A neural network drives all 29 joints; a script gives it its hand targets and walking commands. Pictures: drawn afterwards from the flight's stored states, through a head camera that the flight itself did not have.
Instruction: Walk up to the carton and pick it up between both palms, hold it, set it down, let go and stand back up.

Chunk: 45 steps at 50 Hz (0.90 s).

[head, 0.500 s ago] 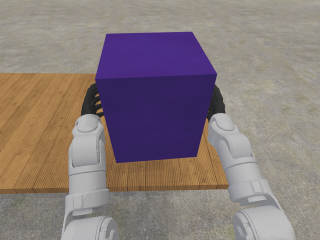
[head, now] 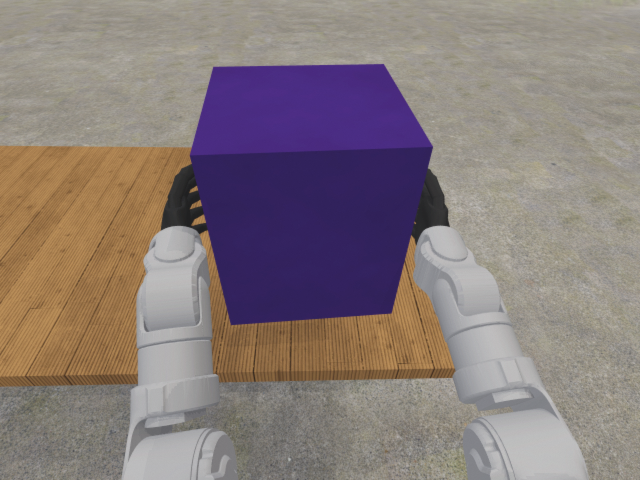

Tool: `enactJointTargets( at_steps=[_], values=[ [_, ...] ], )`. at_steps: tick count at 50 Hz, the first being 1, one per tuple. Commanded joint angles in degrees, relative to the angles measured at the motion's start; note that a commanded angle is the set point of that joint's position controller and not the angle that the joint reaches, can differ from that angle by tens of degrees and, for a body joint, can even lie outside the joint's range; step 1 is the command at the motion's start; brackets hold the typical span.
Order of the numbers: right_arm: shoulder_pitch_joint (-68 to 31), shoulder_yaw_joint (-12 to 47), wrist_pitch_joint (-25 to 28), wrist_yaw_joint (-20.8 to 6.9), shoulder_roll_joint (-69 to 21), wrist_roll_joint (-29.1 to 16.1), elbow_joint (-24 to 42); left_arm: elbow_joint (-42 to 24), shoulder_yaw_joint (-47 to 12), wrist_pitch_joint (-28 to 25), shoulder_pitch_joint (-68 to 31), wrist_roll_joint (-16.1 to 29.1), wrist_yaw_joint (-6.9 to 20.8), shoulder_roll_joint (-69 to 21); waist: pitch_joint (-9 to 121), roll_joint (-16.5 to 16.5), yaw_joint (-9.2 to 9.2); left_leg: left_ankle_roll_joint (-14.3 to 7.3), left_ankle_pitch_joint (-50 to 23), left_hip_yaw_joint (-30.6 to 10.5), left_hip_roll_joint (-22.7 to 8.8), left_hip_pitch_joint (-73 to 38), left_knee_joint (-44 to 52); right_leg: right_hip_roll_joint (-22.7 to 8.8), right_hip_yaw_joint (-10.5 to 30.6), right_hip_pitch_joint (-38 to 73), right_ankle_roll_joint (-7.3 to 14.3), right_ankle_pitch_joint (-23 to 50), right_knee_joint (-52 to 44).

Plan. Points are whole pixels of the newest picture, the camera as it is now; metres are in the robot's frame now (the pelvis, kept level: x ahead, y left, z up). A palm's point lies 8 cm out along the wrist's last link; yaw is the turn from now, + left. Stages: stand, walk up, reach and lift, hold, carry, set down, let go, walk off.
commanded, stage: hold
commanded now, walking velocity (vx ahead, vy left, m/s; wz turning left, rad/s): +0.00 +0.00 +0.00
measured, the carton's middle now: (306, 195) +0.40 +0.00 +0.19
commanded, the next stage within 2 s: set down in 0.10 s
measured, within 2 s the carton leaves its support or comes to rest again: neither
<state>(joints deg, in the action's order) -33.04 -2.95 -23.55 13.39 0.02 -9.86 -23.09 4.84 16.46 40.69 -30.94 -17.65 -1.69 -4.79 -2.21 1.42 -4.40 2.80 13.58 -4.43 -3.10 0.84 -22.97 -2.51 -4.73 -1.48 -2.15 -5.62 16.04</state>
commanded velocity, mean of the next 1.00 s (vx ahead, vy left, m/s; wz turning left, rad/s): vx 0.00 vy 0.00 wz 0.00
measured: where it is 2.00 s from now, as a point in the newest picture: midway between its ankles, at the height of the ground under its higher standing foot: outside the picture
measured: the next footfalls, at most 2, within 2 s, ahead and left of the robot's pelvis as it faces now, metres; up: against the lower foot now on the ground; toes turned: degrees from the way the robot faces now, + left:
none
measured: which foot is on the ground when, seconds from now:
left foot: down 0.00-1.00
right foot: down 0.00-1.00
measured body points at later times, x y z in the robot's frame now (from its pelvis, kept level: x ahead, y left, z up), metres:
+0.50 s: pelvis +0.00 +0.01 +0.00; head -0.04 +0.02 +0.45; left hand +0.38 +0.16 +0.15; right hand +0.37 -0.14 +0.14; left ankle +0.00 +0.15 -0.74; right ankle +0.04 -0.15 -0.75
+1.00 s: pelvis +0.03 +0.03 +0.00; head +0.01 +0.06 +0.45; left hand +0.42 +0.15 +0.11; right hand +0.38 -0.15 +0.10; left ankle +0.00 +0.15 -0.74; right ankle +0.04 -0.15 -0.74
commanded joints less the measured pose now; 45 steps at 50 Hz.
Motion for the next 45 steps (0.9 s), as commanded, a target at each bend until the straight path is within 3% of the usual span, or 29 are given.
enactJointTargets(
  at_steps=[1,5,6,8,10,13,16,18,23,29,33,38,45],
  values=[
    [-55.3,25.76,6.27,-8.41,-33.2,-5.25,21.85,-7.05,-32.01,-4.41,-45.49,11.87,10.87,-31.28,27.9,-3.47,-0.45,-0.34,-16.49,4.66,6.96,4.59,5.14,5.71,-0.65,15.53,0.45,8.62,0.83],
    [-55.42,26.75,6.53,-8.37,-34.07,-5.82,22.77,-9.0,-33.08,-5.04,-46.16,12.75,10.37,-31.98,30.31,-4.19,-0.95,0.17,-19.44,4.33,6.82,3.16,4.46,5.88,-0.74,16.15,0.54,10.9,1.18],
    [-52.63,25.63,5.72,-8.82,-34.78,-4.82,16.6,-6.87,-30.78,-5.41,-49.33,10.97,10.75,-28.03,26.02,-5.55,-0.4,-1.14,-16.9,4.98,6.64,5.94,5.83,4.79,-0.1,15.52,0.89,7.28,-0.61],
    [-53.25,25.24,7.25,-9.54,-34.53,-4.67,18.42,-5.83,-30.49,-6.24,-48.15,10.93,10.9,-29.13,27.86,-5.67,0.66,-1.04,-16.18,5.22,6.56,6.91,6.17,4.73,-0.16,17.26,1.01,7.69,-0.37],
    [-53.61,25.35,8.99,-9.74,-34.71,-3.68,18.48,-5.09,-30.84,-7.51,-47.18,10.92,10.96,-29.82,29.17,-4.73,0.53,-1.14,-17.14,5.35,6.6,6.31,6.14,4.69,-0.64,18.02,0.83,9.14,-0.13],
    [-53.51,23.4,12.06,-9.75,-34.37,-0.58,18.2,-1.79,-28.69,-9.55,-44.95,9.21,11.95,-30.23,28.19,-2.94,0.01,-1.45,-15.58,5.9,6.56,5.53,6.45,4.49,-1.32,18.95,0.61,9.69,-0.44],
    [-52.97,19.55,15.94,-10.46,-33.65,3.89,15.33,3.4,-25.7,-12.01,-44.47,6.84,13.17,-30.07,25.8,-1.98,0.25,-1.95,-9.43,6.7,6.24,6.99,8.13,4.0,-1.85,18.96,0.57,4.84,-0.84],
    [-53.47,17.68,19.72,-11.09,-33.41,7.11,14.52,6.4,-23.42,-14.6,-43.43,5.42,13.61,-29.78,25.4,-0.98,1.44,-2.15,-8.18,7.23,6.03,7.75,8.85,4.01,-2.68,18.34,0.44,3.15,-0.86],
    [-49.54,15.43,27.46,-11.36,-33.03,12.69,9.84,11.95,-21.76,-20.27,-40.52,3.3,14.38,-29.55,25.81,0.34,1.0,-2.08,-10.35,8.26,5.78,7.13,8.21,3.31,-3.11,20.51,0.27,7.85,-0.55],
    [-47.46,15.74,32.64,-11.37,-33.15,13.17,4.54,11.53,-24.73,-25.08,-44.37,3.78,13.12,-30.84,26.64,-2.98,0.62,-0.38,-17.29,8.24,5.17,4.28,6.2,3.59,-3.69,19.93,0.48,9.39,-0.59],
    [-46.93,18.5,35.05,-10.88,-33.47,11.85,4.71,9.05,-29.05,-27.79,-45.4,5.41,11.41,-33.02,30.76,-4.89,0.03,1.03,-27.09,7.62,5.07,1.09,3.13,4.07,-3.65,19.1,0.54,14.19,0.01],
    [-45.0,21.21,35.24,-10.09,-34.17,10.12,5.44,6.92,-32.31,-28.99,-45.57,6.85,10.29,-33.89,32.99,-6.29,-0.33,1.79,-33.3,7.09,5.16,-0.73,1.2,4.58,-3.14,18.23,0.53,18.47,0.6],
    [-42.78,21.01,33.98,-9.5,-33.72,10.38,4.2,10.73,-30.83,-28.21,-41.94,5.83,10.75,-33.75,30.3,-4.74,0.29,1.48,-32.29,7.11,4.88,-0.26,1.51,4.69,-2.9,18.1,0.71,18.13,0.37]
  ],
)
